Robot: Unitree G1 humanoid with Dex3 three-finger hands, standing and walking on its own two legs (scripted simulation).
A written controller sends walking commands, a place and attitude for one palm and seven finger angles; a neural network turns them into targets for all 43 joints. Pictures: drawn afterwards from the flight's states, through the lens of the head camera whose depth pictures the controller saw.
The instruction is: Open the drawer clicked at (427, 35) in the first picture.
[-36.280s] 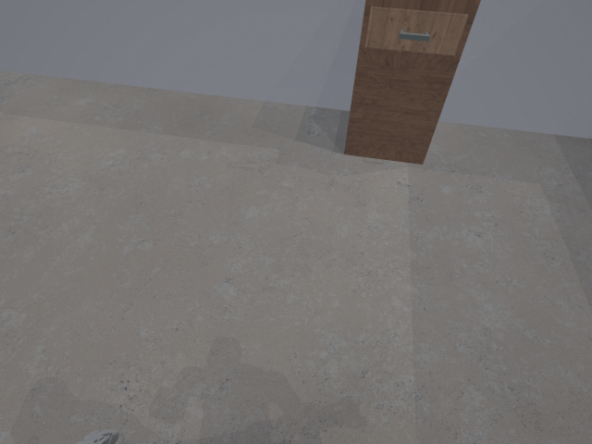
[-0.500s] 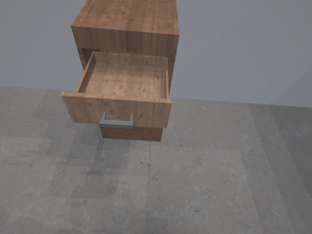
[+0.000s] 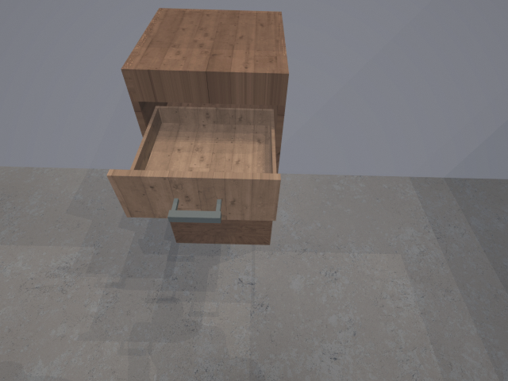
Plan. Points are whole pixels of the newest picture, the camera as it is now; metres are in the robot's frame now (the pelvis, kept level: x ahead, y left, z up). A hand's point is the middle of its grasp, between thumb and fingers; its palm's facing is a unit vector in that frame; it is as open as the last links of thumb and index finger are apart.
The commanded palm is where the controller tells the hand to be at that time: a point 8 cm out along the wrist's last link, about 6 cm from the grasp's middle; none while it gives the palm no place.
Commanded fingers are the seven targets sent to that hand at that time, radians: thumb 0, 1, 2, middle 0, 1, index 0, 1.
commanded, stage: let the arm hang, fingers relaxed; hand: left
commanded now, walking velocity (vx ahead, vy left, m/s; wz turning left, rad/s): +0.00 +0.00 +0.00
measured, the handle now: (196, 209) +0.49 +0.16 -0.10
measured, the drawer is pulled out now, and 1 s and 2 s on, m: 0.29 0.29 0.29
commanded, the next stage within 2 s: look to check the result in 0.24 s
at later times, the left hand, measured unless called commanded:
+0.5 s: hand out of the picture -0.02 +0.15 -0.18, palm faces +0.04 -0.99 -0.16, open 7.4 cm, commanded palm none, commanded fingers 0.00 0.90 0.90 -0.20 -0.30 -0.20 -0.30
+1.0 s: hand out of the picture +0.01 +0.15 -0.18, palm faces +0.05 -0.99 -0.16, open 7.4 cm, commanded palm none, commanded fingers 0.00 0.90 0.90 -0.20 -0.30 -0.20 -0.30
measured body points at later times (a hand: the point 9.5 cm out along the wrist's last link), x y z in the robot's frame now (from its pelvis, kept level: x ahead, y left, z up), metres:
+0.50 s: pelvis +0.01 +0.00 +0.00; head +0.03 +0.00 +0.45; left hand -0.02 +0.20 -0.16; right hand -0.03 -0.21 -0.16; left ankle -0.01 +0.09 -0.74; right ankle +0.01 -0.12 -0.74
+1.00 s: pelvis +0.02 -0.01 +0.00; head +0.04 -0.01 +0.45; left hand +0.01 +0.20 -0.16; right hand +0.00 -0.21 -0.16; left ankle -0.01 +0.09 -0.74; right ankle +0.01 -0.12 -0.74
